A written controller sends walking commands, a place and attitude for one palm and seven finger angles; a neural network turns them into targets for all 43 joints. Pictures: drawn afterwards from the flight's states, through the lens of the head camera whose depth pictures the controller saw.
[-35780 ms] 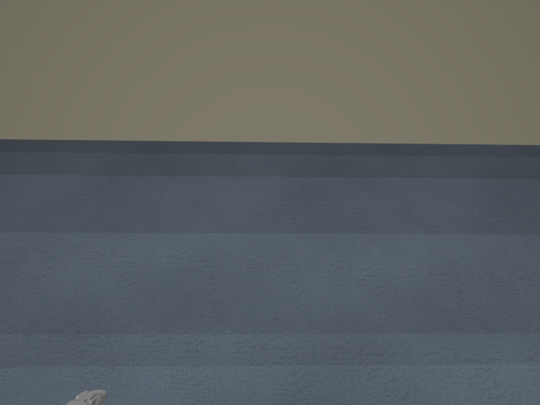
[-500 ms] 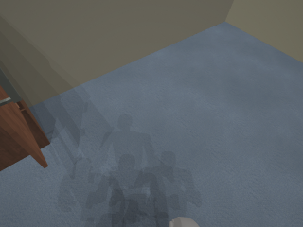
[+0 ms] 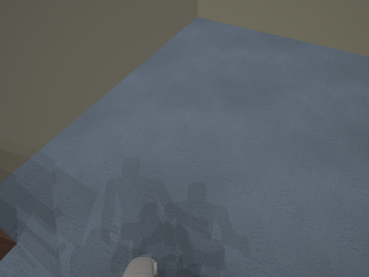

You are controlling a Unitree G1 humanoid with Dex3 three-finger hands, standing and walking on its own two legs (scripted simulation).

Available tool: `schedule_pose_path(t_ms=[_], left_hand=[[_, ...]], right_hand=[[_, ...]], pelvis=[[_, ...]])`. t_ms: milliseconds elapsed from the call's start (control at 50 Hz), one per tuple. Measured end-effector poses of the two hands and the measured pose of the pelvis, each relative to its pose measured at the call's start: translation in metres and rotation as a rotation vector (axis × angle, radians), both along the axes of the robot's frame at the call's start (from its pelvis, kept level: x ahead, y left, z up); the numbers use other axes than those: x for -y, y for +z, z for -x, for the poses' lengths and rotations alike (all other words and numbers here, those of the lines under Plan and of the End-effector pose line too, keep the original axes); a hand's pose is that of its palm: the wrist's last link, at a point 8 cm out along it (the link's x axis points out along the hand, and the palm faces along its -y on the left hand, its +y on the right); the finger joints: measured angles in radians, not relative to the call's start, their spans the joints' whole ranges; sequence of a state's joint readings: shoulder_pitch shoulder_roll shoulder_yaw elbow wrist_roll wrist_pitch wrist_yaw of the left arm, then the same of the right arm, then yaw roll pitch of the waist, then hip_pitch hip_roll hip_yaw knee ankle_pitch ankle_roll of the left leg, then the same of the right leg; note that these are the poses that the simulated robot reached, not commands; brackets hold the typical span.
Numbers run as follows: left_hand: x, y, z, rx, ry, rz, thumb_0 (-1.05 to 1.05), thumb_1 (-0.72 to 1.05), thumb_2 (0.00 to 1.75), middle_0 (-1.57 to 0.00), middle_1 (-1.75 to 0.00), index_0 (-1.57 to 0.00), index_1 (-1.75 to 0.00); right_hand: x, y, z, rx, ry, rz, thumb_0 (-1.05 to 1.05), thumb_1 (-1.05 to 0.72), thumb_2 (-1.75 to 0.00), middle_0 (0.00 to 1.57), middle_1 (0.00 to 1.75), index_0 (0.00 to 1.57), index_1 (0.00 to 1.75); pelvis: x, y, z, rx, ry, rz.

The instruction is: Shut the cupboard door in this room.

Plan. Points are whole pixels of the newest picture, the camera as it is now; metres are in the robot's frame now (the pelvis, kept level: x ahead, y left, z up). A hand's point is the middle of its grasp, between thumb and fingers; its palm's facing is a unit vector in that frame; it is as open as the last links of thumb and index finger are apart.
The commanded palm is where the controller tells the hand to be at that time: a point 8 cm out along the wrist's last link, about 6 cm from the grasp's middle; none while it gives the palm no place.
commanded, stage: walk around to get in front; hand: left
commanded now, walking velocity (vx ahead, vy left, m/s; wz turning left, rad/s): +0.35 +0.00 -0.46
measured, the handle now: out of the picture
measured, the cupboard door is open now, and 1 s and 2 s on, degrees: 88 88 88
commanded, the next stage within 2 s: none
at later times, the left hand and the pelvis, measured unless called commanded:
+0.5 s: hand (108, 211) +0.31 +0.25 -0.17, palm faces -0.18 -0.97 -0.18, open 7.4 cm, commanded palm none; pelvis +0.20 +0.07 +0.00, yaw -14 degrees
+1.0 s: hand (176, 142) +0.56 +0.07 -0.17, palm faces -0.34 -0.92 -0.20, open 7.1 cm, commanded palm none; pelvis +0.39 -0.05 -0.01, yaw -22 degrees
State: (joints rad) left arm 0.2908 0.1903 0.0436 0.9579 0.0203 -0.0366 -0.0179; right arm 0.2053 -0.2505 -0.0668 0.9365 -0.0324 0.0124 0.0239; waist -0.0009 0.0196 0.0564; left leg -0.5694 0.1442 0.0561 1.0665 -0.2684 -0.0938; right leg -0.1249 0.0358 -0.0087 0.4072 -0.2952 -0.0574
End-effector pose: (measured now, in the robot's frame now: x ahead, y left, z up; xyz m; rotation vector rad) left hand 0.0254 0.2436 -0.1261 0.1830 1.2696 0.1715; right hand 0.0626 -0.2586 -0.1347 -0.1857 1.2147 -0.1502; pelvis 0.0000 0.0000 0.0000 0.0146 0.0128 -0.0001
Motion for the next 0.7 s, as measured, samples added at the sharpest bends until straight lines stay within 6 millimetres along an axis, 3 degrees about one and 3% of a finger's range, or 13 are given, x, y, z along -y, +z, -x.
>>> schedule_pose_path(t_ms=[180,260,300,380,500,600,700], left_hand=[[-0.017,-0.019,-0.002,-0.191,0.031,0.038,0.01,0.90,0.90,-0.20,-0.30,-0.20,-0.30],[-0.038,-0.040,-0.028,-0.265,0.020,0.059,0.01,0.90,0.90,-0.20,-0.30,-0.20,-0.30],[-0.050,-0.047,-0.056,-0.274,-0.008,0.063,0.01,0.90,0.90,-0.20,-0.30,-0.20,-0.30],[-0.064,-0.040,-0.141,-0.185,-0.103,0.060,0.01,0.91,0.90,-0.20,-0.30,-0.20,-0.30],[-0.058,-0.019,-0.284,0.025,-0.217,0.051,0.01,0.91,0.90,-0.19,-0.30,-0.19,-0.30],[-0.026,-0.009,-0.378,0.114,-0.317,0.063,0.01,0.91,0.90,-0.19,-0.30,-0.19,-0.30],[0.030,-0.011,-0.455,0.139,-0.433,0.095,0.01,0.91,0.90,-0.19,-0.30,-0.19,-0.30]], right_hand=[[-0.033,0.012,-0.124,0.133,0.043,0.012,0.01,-0.91,-0.90,0.20,0.29,0.19,0.30],[-0.055,0.011,-0.180,0.225,0.049,0.042,0.01,-0.90,-0.90,0.20,0.29,0.20,0.30],[-0.063,0.012,-0.190,0.250,0.025,0.054,0.01,-0.90,-0.90,0.20,0.29,0.20,0.30],[-0.074,0.018,-0.172,0.190,-0.075,0.053,0.01,-0.90,-0.90,0.20,0.29,0.20,0.30],[-0.085,0.017,-0.110,-0.023,-0.264,0.046,0.00,-0.92,-0.90,0.20,0.29,0.20,0.30],[-0.100,0.016,-0.064,-0.202,-0.397,0.014,0.01,-0.92,-0.90,0.20,0.29,0.20,0.30],[-0.122,0.016,-0.040,-0.354,-0.507,-0.053,0.01,-0.91,-0.90,0.20,0.29,0.19,0.30]], pelvis=[[-0.025,-0.007,-0.069,-0.007,-0.072,0.032],[-0.045,-0.024,-0.111,-0.003,-0.117,0.046],[-0.053,-0.026,-0.126,0.012,-0.151,0.041],[-0.062,-0.013,-0.156,0.025,-0.197,0.045],[-0.065,0.002,-0.203,0.013,-0.244,0.041],[-0.057,0.003,-0.242,0.006,-0.284,0.031],[-0.037,-0.002,-0.281,0.001,-0.324,0.025]])
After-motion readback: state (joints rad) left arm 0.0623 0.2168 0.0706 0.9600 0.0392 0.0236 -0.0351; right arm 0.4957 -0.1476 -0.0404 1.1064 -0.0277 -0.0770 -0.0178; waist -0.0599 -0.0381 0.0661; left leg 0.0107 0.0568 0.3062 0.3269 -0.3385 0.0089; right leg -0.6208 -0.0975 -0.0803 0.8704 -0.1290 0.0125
